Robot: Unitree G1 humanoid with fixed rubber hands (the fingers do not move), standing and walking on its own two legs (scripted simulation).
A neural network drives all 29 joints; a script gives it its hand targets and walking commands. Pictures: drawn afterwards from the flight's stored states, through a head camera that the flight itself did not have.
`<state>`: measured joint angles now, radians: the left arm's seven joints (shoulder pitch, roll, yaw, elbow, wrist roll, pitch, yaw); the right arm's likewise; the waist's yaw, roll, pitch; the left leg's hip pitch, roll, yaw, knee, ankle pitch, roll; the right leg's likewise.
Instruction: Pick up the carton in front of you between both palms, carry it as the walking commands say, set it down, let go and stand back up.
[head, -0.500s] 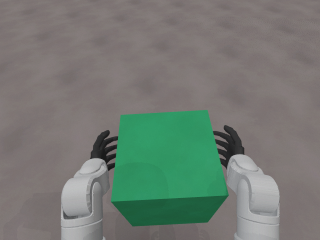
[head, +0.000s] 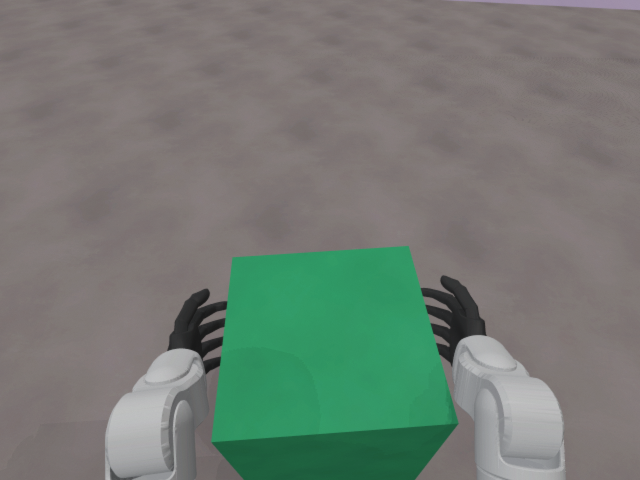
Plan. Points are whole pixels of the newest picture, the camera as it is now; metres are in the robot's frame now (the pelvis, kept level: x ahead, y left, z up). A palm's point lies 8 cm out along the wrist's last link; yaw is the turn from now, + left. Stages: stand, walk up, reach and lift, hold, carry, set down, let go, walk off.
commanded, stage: carry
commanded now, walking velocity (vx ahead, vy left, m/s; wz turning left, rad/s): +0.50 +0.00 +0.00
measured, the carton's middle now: (328, 376) +0.25 +0.00 +0.01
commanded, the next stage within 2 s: none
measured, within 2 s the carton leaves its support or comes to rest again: neither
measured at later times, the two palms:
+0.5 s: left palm (244, 189) +0.51 +0.12 +0.11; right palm (431, 184) +0.52 -0.18 +0.11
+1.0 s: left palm (262, 149) +0.66 +0.10 +0.09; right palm (420, 143) +0.67 -0.20 +0.10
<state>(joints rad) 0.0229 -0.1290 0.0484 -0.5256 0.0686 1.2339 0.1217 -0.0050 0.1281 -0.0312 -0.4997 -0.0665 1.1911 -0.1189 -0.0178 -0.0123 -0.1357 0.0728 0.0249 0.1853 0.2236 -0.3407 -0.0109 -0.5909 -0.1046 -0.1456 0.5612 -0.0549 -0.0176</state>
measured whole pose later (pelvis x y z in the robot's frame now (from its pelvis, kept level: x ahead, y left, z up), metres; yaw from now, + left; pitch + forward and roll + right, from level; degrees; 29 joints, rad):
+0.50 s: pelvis +0.28 -0.03 +0.01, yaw +1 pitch +3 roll +1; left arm 0.01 -0.13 0.04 -0.55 0.06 1.19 0.11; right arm -0.02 0.13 -0.03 -0.57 -0.07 1.20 -0.13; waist 0.00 0.02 -0.06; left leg -0.53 0.06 0.16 0.54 -0.06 -0.03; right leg -0.08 -0.02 -0.19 0.30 -0.28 -0.04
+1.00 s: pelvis +0.42 -0.05 +0.00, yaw +0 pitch +3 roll +0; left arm -0.06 -0.13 0.06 -0.43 0.10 1.23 0.11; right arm -0.09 0.13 -0.07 -0.42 -0.09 1.21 -0.11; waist -0.01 -0.01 -0.12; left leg -0.33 0.08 0.20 0.51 -0.23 0.01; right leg -0.20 -0.04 -0.13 0.50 -0.36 0.00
